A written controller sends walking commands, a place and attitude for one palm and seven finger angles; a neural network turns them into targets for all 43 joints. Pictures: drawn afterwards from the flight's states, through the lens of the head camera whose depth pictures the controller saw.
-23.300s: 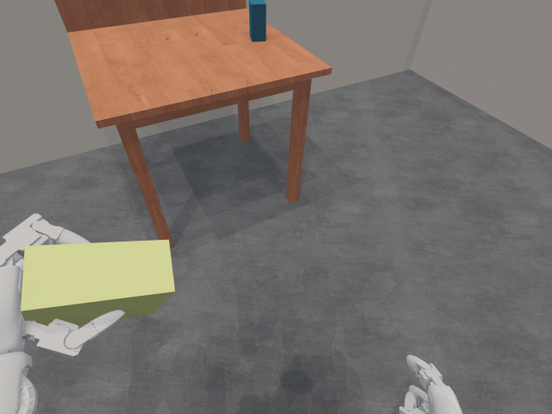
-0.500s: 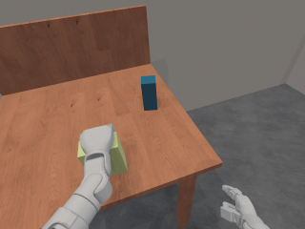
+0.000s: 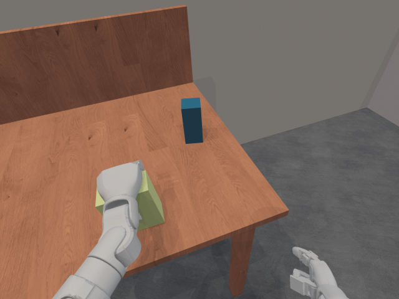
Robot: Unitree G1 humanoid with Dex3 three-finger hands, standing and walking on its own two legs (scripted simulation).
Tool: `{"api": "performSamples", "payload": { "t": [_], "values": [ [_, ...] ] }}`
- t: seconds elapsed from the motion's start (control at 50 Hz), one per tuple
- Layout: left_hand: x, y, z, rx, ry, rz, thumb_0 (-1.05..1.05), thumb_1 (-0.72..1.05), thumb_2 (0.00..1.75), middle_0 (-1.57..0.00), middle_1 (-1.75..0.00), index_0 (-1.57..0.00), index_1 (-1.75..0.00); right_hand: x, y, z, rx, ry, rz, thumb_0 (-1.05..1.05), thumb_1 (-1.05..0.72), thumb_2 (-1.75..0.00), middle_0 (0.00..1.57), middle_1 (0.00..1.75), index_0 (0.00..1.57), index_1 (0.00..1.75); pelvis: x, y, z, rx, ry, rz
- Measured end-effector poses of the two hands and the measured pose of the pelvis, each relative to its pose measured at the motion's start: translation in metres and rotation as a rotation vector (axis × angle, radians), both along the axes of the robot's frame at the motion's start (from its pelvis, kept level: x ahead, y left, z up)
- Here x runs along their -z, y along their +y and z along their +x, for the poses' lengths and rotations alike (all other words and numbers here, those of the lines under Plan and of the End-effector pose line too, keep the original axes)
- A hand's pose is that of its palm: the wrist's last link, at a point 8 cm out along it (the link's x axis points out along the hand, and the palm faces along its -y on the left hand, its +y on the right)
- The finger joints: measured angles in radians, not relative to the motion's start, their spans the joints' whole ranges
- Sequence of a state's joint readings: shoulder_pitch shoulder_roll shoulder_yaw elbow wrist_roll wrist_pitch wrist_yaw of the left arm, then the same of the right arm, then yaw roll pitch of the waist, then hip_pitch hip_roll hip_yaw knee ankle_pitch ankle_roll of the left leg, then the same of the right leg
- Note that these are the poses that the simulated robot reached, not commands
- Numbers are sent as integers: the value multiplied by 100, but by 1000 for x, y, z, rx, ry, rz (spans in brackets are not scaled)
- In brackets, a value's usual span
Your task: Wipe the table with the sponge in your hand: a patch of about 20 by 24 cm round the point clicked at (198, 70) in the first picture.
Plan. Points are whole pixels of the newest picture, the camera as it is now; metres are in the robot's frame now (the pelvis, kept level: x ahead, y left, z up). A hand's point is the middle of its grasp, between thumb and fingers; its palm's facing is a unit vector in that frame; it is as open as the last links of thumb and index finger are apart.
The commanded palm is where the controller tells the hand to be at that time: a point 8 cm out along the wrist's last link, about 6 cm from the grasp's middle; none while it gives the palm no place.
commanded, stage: slide back across to the middle lane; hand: left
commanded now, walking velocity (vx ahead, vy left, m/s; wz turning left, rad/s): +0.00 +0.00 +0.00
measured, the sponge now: (135, 209) +0.31 +0.19 +0.00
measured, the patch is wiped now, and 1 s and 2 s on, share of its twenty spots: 1.00 1.00 1.00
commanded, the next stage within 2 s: wipe forward along the middle lane in 0.52 s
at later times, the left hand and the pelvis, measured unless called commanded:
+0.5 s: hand (108, 208) +0.28 +0.23 +0.06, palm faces +0.02 -0.11 -0.99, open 10.1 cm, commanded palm +0.24 +0.23 +0.11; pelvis +0.00 +0.00 +0.00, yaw +0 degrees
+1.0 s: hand (99, 201) +0.30 +0.26 +0.05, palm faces -0.05 -0.05 -1.00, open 10.1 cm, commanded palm +0.28 +0.26 +0.09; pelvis -0.01 -0.01 +0.00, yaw +1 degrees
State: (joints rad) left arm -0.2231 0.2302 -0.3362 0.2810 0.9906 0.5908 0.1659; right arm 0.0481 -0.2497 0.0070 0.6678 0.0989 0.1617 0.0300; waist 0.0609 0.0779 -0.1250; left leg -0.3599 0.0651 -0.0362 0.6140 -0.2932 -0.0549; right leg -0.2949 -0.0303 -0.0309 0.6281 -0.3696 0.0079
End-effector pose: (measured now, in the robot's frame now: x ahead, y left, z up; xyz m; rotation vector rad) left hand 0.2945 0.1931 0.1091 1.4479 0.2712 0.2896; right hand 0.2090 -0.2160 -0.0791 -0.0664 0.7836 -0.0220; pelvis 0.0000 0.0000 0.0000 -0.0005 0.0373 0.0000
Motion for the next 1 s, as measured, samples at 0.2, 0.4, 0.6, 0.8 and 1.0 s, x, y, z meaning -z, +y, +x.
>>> {"api": "performSamples", "payload": {
  "t": [0.2, 0.4, 0.6, 0.8, 1.0],
  "values": [
    [-5, 11, -17, -3, -13, -25, 1, -47, 103, -71, -136, -72, -134, -6, 1, 1, 1, -33, -6, 2, -91, -90, 20, 30, 20, 30, -1, 1, -1, 6, -20, 1],
    [-4, 28, -34, -29, 4, -13, 1, -47, 103, -71, -136, -72, -134, -11, 5, 9, -20, -71, -17, 2, -91, -90, 20, 30, 20, 30, -2, -2, -4, 0, -30, 0],
    [-3, 39, -37, -40, 26, -7, 0, -47, 103, -72, -136, -72, -134, -8, 0, 8, -19, -74, -41, 2, -91, -90, 20, 30, 20, 30, -2, -7, -4, -6, -28, 0],
    [1, 47, -35, -52, 55, 17, 0, -47, 103, -72, -136, -73, -134, 2, -14, -4, 1, -37, -72, 2, -91, -90, 20, 30, 20, 30, -2, -10, -3, -13, -18, 0],
    [0, 58, -14, -68, 88, 51, -1, -48, 103, -73, -135, -74, -133, 16, -27, -26, 39, 25, -85, 2, -91, -90, 20, 30, 20, 30, -1, -14, -7, -16, 12, 0]
  ]
}}
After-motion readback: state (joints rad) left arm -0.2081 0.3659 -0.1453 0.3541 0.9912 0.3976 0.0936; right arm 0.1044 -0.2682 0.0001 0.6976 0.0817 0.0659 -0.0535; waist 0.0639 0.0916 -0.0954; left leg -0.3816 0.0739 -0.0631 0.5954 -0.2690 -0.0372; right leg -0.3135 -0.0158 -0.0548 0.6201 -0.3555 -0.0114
